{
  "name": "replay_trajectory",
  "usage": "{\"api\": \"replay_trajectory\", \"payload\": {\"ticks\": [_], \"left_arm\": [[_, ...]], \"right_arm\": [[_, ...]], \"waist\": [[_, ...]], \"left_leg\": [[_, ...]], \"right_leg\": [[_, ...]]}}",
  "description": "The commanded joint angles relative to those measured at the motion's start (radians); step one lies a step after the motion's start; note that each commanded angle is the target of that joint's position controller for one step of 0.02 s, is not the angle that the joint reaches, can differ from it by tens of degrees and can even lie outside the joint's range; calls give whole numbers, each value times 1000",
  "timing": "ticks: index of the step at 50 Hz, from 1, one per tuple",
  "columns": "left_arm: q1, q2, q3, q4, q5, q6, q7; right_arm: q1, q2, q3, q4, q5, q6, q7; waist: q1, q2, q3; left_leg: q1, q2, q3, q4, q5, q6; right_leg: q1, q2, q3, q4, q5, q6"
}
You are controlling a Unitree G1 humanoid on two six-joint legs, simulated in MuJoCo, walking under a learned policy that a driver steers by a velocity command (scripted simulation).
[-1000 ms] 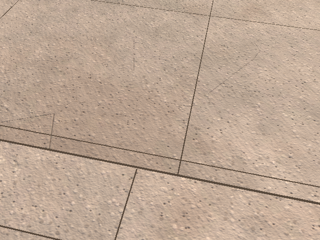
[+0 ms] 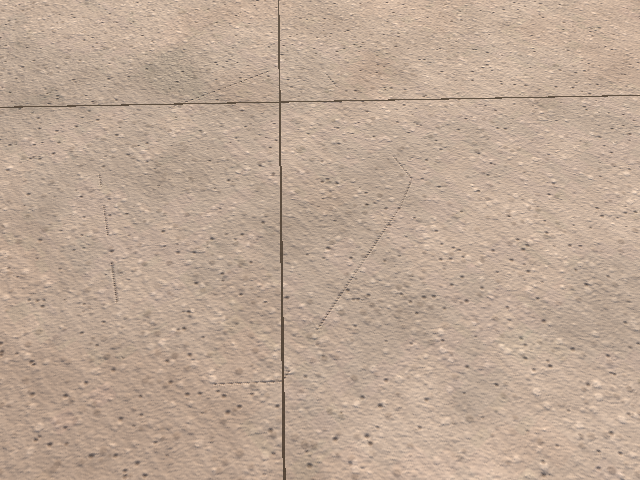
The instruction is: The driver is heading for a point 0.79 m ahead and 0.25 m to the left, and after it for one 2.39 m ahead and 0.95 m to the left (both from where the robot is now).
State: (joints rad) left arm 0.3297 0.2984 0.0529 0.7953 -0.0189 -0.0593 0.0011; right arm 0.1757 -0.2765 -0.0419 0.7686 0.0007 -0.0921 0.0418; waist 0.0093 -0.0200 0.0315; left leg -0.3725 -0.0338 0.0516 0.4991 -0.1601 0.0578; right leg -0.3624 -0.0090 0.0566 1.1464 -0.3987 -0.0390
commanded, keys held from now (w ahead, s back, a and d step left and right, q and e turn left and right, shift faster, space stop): w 0.32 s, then w+q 0.68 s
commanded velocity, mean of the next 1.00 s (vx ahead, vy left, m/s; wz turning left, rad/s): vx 0.50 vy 0.00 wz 0.27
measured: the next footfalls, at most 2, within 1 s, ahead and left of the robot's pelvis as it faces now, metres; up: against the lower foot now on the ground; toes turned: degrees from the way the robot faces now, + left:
right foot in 0.44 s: +0.40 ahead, -0.17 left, -0.04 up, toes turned +2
left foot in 0.96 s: +0.66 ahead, +0.08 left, -0.04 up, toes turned +21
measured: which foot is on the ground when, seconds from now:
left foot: down 0.00-0.44, up 0.46-0.94, down 0.96-1.00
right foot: up 0.00-0.42, down 0.44-0.98, up 1.00-1.00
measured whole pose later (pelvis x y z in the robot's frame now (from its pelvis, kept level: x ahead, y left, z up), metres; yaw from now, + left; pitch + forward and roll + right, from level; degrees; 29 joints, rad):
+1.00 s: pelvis +0.55 -0.03 -0.06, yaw +19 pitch +1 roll -1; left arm 0.30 0.28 0.07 0.92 0.00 -0.04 0.03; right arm 0.07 -0.27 -0.07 0.65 0.02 -0.03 0.05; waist 0.03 0.01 0.05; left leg -0.50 -0.05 0.07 0.64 -0.16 0.13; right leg -0.04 -0.05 -0.18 0.81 -0.48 0.01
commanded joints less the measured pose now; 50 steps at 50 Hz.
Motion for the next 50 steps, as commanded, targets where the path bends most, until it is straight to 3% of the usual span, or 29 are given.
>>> {"api": "replay_trajectory", "payload": {"ticks": [1,4,7,9,12,14,17,19,20,21,22,23,24,25,26,27,28,29,30,31,33,35,39,43,45,47,48,49,50], "left_arm": [[-17,100,31,-85,5,-14,4],[-50,66,23,-96,11,3,6],[-126,51,17,-107,17,-7,0],[-170,60,22,-111,10,-20,-9],[-279,35,11,-136,8,-34,-24],[-338,28,6,-151,3,-39,-38],[-367,50,8,-161,-2,-39,-56],[-338,68,14,-151,-2,-40,-57],[-285,85,21,-134,-2,-43,-54],[-164,116,40,-97,1,-49,-48],[-6,157,57,-54,14,-51,-41],[90,220,64,-41,23,-42,-31],[174,259,74,-10,15,-30,-35],[169,197,68,1,8,-22,-32],[88,142,49,-14,15,-25,-26],[-18,107,33,-33,32,-33,-26],[-77,83,27,-30,36,-42,-27],[-99,64,24,-19,36,-49,-25],[-115,43,21,-8,33,-60,-24],[-123,54,25,0,35,-68,-20],[-112,76,33,20,36,-71,-7],[-107,86,36,33,36,-64,4],[-62,115,43,59,25,-48,19],[-10,136,50,85,12,-17,24],[-20,167,58,78,6,0,31],[-41,196,67,67,5,16,40],[-74,192,63,55,0,15,41],[-39,97,34,33,40,0,33],[13,33,5,-20,30,-40,8]], "right_arm": [[50,-105,-25,-35,-10,-12,-3],[62,-133,-33,-15,7,-19,-9],[86,-169,-45,3,2,-15,-21],[111,-161,-43,20,11,-14,-28],[159,-164,-44,47,23,-4,-36],[192,-173,-49,64,25,7,-42],[214,-184,-59,78,26,21,-52],[223,-192,-66,83,25,35,-56],[214,-197,-68,80,23,41,-54],[203,-187,-62,76,21,44,-49],[202,-133,-43,67,13,42,-46],[297,-21,-9,58,-24,33,-38],[403,-21,1,48,32,3,-35],[275,-114,-21,36,67,-9,-45],[143,-161,-32,4,63,-9,-54],[113,-159,-38,3,49,3,-63],[124,-144,-41,0,33,16,-65],[148,-122,-41,5,29,30,-60],[163,-108,-46,13,34,40,-55],[154,-82,-44,8,33,46,-53],[117,-57,-40,-15,22,53,-49],[69,-41,-35,-37,22,53,-41],[-79,-18,-22,-96,20,50,-12],[-168,-26,-24,-158,21,52,15],[-145,-51,-38,-173,20,57,22],[4,-109,-69,-151,22,64,20],[174,-167,-101,-109,21,67,5],[260,-249,-118,-82,25,79,-20],[213,-290,-114,-120,18,61,-15]], "waist": [[-14,102,-81],[-6,89,-41],[-27,65,-34],[-40,67,-19],[-82,69,21],[-104,66,34],[-105,71,50],[-82,72,45],[-51,66,19],[17,32,-60],[86,5,-191],[60,-229,-341],[60,-380,-459],[111,-184,-353],[119,-92,-206],[74,-25,-135],[32,-77,-92],[5,-108,-74],[-16,-102,-54],[-25,-91,-39],[-23,-66,-15],[-13,-44,-1],[39,-15,36],[52,-10,53],[16,-47,10],[-78,-73,-76],[-174,-35,-153],[-152,168,-230],[-68,289,-369]], "left_leg": [[263,269,-358,-288,79,181],[210,265,-285,-355,123,204],[229,242,-201,-371,200,190],[250,212,-145,-353,219,165],[249,197,-105,-329,157,141],[275,222,-125,-288,102,135],[340,267,-169,-186,82,122],[361,284,-216,-107,142,111],[358,272,-224,-31,203,102],[324,221,-198,122,274,80],[160,163,-167,344,155,46],[-98,69,-102,679,-437,-3],[-384,-20,-156,914,-508,-44],[-492,37,-185,951,-422,-51],[-506,75,-161,938,-330,-50],[-440,116,-160,881,-233,-50],[-391,142,-175,824,-175,-51],[-336,162,-180,794,-152,-47],[-297,168,-190,735,-96,-42],[-290,164,-186,692,-61,-48],[-304,156,-171,576,25,-62],[-310,146,-156,432,110,-60],[-296,126,-73,220,247,-32],[-315,91,-9,145,161,9],[-230,36,49,147,52,43],[-23,-26,77,135,-33,91],[240,-40,36,39,40,134],[532,160,-274,45,136,202],[790,374,-871,-127,-53,426]], "right_leg": [[-241,-112,42,-25,94,8],[-263,-132,24,-161,150,33],[-275,-132,13,-306,359,50],[-282,-127,20,-411,505,50],[-247,-100,-7,-583,615,45],[-229,-86,-6,-649,623,40],[-241,-89,27,-701,546,18],[-200,-82,29,-710,432,4],[-126,-69,15,-723,378,-10],[55,-44,-23,-756,386,-34],[354,-106,6,-665,420,-63],[657,-306,207,-539,583,-100],[856,-462,619,-676,379,-277],[773,-435,621,-791,167,-255],[625,-387,478,-821,188,-202],[468,-347,364,-848,289,-176],[366,-321,291,-866,385,-170],[305,-291,211,-887,459,-149],[256,-253,126,-911,509,-125],[230,-246,71,-931,569,-119],[224,-237,-10,-965,639,-125],[242,-226,-72,-984,641,-121],[304,-224,-168,-1002,635,-94],[442,-258,-227,-920,811,-77],[486,-264,-253,-806,1112,-64],[461,-260,-262,-563,1300,-51],[328,-218,-277,-328,1168,-21],[28,-115,-270,11,406,18],[-336,86,-62,298,-216,51]]}}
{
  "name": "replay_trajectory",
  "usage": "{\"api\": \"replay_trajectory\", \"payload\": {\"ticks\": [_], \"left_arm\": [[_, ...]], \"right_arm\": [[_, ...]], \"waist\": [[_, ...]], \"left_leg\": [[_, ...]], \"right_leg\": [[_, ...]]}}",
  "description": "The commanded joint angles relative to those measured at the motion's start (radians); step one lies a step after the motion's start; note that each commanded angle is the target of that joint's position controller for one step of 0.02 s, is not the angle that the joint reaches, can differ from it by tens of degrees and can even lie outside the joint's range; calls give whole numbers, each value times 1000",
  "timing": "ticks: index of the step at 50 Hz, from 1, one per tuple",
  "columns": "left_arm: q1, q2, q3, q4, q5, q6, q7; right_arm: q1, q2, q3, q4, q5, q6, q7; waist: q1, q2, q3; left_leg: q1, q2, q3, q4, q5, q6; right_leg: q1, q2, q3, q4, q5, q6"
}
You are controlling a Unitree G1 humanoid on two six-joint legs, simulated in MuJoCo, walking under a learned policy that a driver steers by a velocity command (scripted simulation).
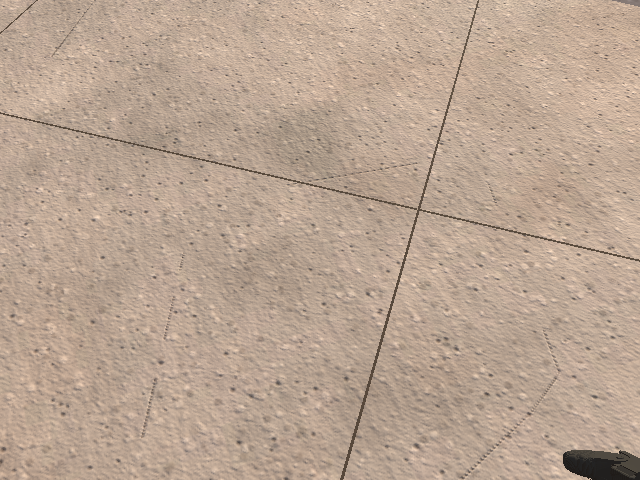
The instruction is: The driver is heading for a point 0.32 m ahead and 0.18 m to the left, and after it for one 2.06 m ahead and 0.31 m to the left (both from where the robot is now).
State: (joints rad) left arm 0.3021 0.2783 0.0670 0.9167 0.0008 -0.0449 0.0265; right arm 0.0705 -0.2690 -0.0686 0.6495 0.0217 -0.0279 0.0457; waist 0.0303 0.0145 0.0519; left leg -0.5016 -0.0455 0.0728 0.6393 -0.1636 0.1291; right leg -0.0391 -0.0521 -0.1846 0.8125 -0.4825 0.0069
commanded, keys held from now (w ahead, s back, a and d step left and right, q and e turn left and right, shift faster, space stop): w+q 0.32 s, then q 0.24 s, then no key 0.44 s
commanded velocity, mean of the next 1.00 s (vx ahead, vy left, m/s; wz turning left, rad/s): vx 0.27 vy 0.00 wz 0.45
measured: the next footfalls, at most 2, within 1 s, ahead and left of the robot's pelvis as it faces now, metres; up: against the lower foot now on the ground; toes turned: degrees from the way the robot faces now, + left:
right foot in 0.42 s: +0.44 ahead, -0.10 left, +0.00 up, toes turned +22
left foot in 0.86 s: +0.34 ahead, +0.13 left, +0.00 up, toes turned +25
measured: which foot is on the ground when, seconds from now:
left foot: down 0.00-0.44, up 0.46-0.84, down 0.86-1.00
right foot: up 0.00-0.40, down 0.42-1.00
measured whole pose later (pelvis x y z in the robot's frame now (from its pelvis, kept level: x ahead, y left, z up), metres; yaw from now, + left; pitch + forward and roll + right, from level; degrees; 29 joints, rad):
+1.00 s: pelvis +0.34 +0.01 +0.02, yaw +26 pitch +0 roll -1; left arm 0.15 0.28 0.02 0.87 0.02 -0.01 -0.01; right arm 0.14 -0.23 -0.02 0.64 -0.02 0.03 0.00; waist 0.04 -0.03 0.02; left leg -0.26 -0.01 -0.03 0.53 -0.26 0.01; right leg -0.22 -0.05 -0.06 0.49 -0.25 0.04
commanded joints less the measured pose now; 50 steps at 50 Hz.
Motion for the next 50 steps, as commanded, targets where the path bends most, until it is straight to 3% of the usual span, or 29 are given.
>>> {"api": "replay_trajectory", "payload": {"ticks": [1,2,3,4,7,10,13,16,18,20,21,22,23,24,25,26,27,29,31,34,39,41,42,43,44,45,46,48,50], "left_arm": [[-86,148,14,-155,-24,-91,-36],[-142,153,14,-183,-44,-105,-42],[-141,132,12,-172,-27,-107,-35],[-126,140,21,-162,-5,-97,-28],[-100,116,22,-170,13,-60,-24],[-212,78,7,-212,18,-50,-18],[-314,56,-5,-242,7,-55,-28],[-366,84,1,-268,-8,-64,-39],[-358,116,13,-274,0,-74,-45],[-274,137,27,-255,7,-86,-45],[-200,159,36,-244,20,-92,-40],[-73,225,50,-239,39,-90,-32],[-32,260,57,-214,40,-68,-36],[-65,179,42,-237,13,-53,-39],[-109,115,23,-257,10,-41,-32],[-164,97,12,-260,17,-26,-28],[-201,87,9,-258,16,-16,-26],[-223,104,12,-240,28,-12,-23],[-219,122,19,-219,27,-14,-22],[-241,142,24,-202,11,-4,-22],[-224,164,22,-164,-9,20,-33],[-231,149,11,-147,-21,26,-35],[-186,114,-3,-125,-21,23,-37],[-154,63,-23,-129,11,17,-44],[-95,24,-35,-126,25,13,-45],[-144,75,-28,-124,27,19,-38],[-166,92,-25,-126,23,22,-37],[-170,121,-22,-109,28,30,-31],[-165,133,-20,-91,18,30,-37]], "right_arm": [[329,-215,-67,-1,-7,-12,-17],[279,-179,-57,1,-7,-23,-18],[213,-159,-50,-7,-4,-30,-16],[162,-132,-41,-18,-6,-34,-19],[145,-136,-38,-29,-12,-37,-33],[195,-174,-51,-14,-7,-33,-54],[240,-177,-53,2,-1,-21,-62],[283,-174,-53,23,5,-15,-61],[289,-166,-53,27,3,-5,-68],[253,-157,-52,11,2,7,-76],[236,-125,-43,-6,0,7,-77],[239,-70,-22,-39,-20,4,-79],[449,-39,-9,-43,2,3,-74],[467,-154,-31,-8,8,11,-76],[345,-201,-47,-21,7,26,-78],[285,-202,-51,-31,2,43,-85],[257,-197,-56,-44,-4,57,-89],[273,-133,-44,-50,2,76,-88],[261,-94,-31,-61,-7,74,-89],[223,-82,-18,-69,-18,70,-81],[148,-98,-13,-82,-18,75,-62],[173,-94,-14,-65,-23,70,-56],[167,-115,-17,-69,-30,68,-59],[170,-184,-27,-84,-41,67,-69],[88,-187,-15,-103,-53,70,-74],[51,-124,-3,-105,-50,60,-64],[29,-100,5,-95,-51,51,-56],[32,-109,4,-80,-46,39,-51],[68,-106,8,-67,-45,37,-49]], "waist": [[-162,101,-354],[-133,48,-213],[-75,-57,-132],[-41,-51,-99],[-1,-5,-83],[-36,17,-59],[-84,53,-57],[-104,75,-57],[-90,94,-57],[-38,125,-91],[2,109,-151],[40,-27,-300],[-47,-344,-448],[-33,-233,-413],[2,-158,-284],[-9,-100,-213],[-26,-103,-152],[-52,-151,-105],[-52,-153,-124],[-48,-129,-182],[-26,-141,-153],[-56,-132,-137],[-54,-104,-131],[-20,45,-177],[46,200,-171],[7,160,-156],[14,152,-141],[-1,140,-113],[-11,66,-80]], "left_leg": [[886,364,-835,-339,-111,297],[745,327,-685,-353,-75,248],[583,280,-582,-364,26,209],[475,245,-506,-376,124,187],[305,199,-413,-416,264,183],[241,149,-338,-416,265,150],[220,112,-320,-392,147,99],[268,141,-390,-347,62,83],[332,148,-443,-254,139,60],[362,126,-472,-134,232,19],[327,71,-438,-10,248,-24],[189,0,-349,273,-1,-76],[-95,-103,-265,541,-582,-130],[-167,-8,-281,668,-509,-158],[-205,19,-242,700,-433,-177],[-187,49,-208,679,-380,-190],[-166,76,-195,643,-348,-196],[-62,84,-147,557,-302,-196],[-33,82,-134,458,-279,-200],[49,95,-129,290,-182,-193],[179,74,-89,38,-123,-164],[303,50,-60,-171,-5,-129],[389,75,-104,-265,90,-101],[491,239,-291,-277,334,-51],[406,346,-391,-276,328,70],[326,300,-362,-283,200,83],[319,234,-306,-273,107,29],[306,173,-257,-254,55,-37],[298,150,-238,-237,83,-58]], "right_leg": [[-768,61,307,645,-66,-15],[-787,19,292,556,30,-34],[-727,-23,285,455,93,-28],[-659,-49,281,371,130,-13],[-552,-60,257,253,186,39],[-547,-31,237,39,357,73],[-473,20,233,-178,537,74],[-442,42,258,-266,552,61],[-423,63,269,-324,489,39],[-320,74,253,-382,480,2],[-176,25,268,-410,579,-34],[92,-175,434,-350,842,-104],[368,-421,812,-359,905,-304],[308,-412,844,-390,707,-293],[196,-349,672,-404,658,-248],[73,-295,556,-425,656,-222],[-32,-256,482,-446,653,-214],[-181,-196,364,-512,655,-211],[-172,-206,323,-524,768,-246],[-146,-224,273,-519,812,-259],[-150,-217,257,-505,594,-237],[-185,-187,247,-448,487,-189],[-231,-153,231,-414,410,-125],[-297,-77,157,-279,265,-42],[-316,-1,116,-262,68,21],[-246,-10,153,-285,106,40],[-221,-9,154,-333,207,40],[-196,-19,162,-367,327,41],[-192,-22,162,-377,331,26]]}}
Keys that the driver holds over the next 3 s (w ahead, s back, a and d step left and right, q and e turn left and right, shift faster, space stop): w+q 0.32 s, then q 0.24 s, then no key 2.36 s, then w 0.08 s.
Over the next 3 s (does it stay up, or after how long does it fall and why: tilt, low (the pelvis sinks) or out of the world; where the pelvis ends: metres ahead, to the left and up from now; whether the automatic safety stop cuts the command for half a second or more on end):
stays up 0.36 0.01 0.02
